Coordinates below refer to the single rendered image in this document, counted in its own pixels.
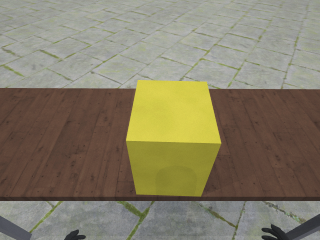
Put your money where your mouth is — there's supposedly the right robot hand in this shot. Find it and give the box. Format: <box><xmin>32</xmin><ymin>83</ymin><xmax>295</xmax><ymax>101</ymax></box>
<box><xmin>261</xmin><ymin>224</ymin><xmax>289</xmax><ymax>240</ymax></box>

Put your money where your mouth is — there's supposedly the left robot hand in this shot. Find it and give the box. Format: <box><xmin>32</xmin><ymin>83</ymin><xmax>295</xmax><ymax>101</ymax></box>
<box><xmin>64</xmin><ymin>229</ymin><xmax>86</xmax><ymax>240</ymax></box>

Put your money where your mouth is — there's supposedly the table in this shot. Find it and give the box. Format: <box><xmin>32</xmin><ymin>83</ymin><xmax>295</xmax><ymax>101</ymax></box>
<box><xmin>0</xmin><ymin>88</ymin><xmax>320</xmax><ymax>240</ymax></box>

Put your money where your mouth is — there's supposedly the carton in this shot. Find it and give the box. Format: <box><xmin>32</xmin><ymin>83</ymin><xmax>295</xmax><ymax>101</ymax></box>
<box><xmin>126</xmin><ymin>80</ymin><xmax>222</xmax><ymax>197</ymax></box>

